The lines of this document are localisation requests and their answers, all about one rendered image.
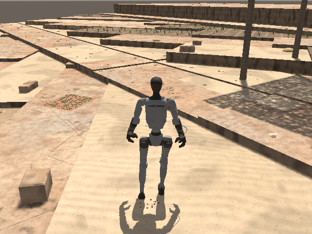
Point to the right robot hand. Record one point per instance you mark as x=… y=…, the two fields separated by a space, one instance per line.
x=183 y=140

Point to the robot left foot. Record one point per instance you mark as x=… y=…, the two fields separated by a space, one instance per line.
x=141 y=195

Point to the robot right upper arm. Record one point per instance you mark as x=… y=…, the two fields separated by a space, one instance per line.
x=173 y=110

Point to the right robot shin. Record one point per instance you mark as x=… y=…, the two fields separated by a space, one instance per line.
x=163 y=172

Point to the robot left upper arm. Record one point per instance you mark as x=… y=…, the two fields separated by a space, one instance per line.
x=138 y=109

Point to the robot left forearm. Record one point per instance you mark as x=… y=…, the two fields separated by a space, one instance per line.
x=131 y=127

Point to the left robot hand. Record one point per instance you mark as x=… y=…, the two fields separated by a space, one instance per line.
x=133 y=136

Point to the robot right forearm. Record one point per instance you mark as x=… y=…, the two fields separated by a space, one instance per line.
x=180 y=130

